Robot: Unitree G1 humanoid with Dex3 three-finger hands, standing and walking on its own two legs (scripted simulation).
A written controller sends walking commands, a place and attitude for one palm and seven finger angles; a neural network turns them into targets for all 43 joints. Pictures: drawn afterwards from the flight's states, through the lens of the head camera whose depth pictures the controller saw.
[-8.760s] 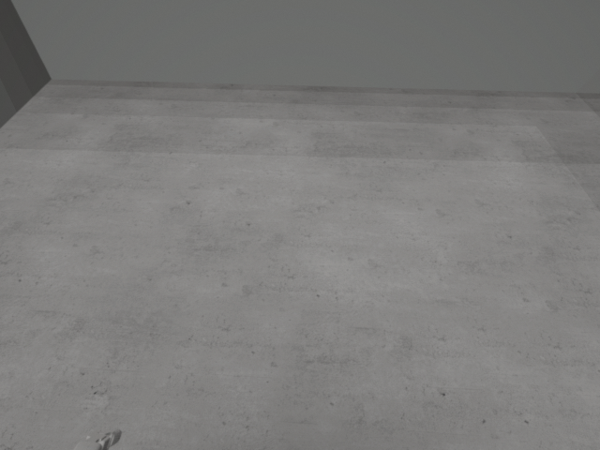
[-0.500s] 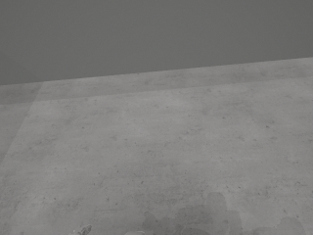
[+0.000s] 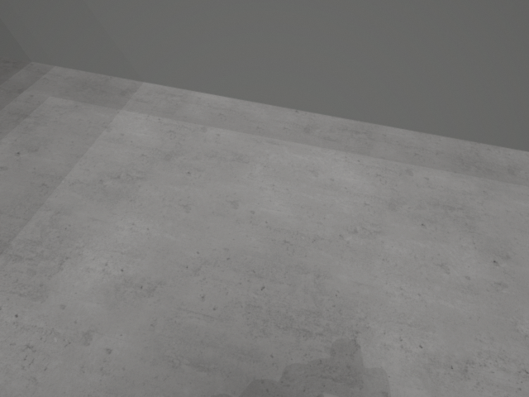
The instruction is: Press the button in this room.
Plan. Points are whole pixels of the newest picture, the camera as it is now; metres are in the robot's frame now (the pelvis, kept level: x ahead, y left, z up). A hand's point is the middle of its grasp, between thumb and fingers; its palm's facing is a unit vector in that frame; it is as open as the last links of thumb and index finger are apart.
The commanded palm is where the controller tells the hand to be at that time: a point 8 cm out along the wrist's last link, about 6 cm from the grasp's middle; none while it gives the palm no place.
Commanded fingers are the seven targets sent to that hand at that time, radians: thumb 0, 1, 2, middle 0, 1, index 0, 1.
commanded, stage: turn or walk to find it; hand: left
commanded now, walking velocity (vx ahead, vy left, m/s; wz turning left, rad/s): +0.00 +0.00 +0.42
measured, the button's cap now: out of the picture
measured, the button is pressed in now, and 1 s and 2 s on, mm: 0 0 0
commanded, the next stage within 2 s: none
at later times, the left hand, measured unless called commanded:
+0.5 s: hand out of the picture +0.02 +0.17 -0.14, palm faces +0.24 -0.93 -0.26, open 7.4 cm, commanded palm none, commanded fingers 0.00 0.90 0.90 -0.20 -0.30 -0.20 -0.30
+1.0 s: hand out of the picture -0.07 +0.24 -0.16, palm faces +0.44 -0.86 -0.25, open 7.4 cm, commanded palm none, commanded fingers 0.00 0.90 0.90 -0.20 -0.30 -0.20 -0.30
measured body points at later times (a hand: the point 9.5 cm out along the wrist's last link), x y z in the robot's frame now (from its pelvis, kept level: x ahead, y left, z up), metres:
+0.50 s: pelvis -0.02 -0.03 +0.01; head +0.01 -0.05 +0.46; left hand +0.00 +0.22 -0.12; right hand +0.08 -0.27 -0.15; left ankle -0.08 +0.10 -0.65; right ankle +0.01 -0.13 -0.73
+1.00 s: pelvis -0.05 +0.02 +0.01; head -0.02 +0.04 +0.46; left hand -0.09 +0.29 -0.14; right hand +0.12 -0.17 -0.13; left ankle -0.09 +0.11 -0.73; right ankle -0.01 -0.13 -0.67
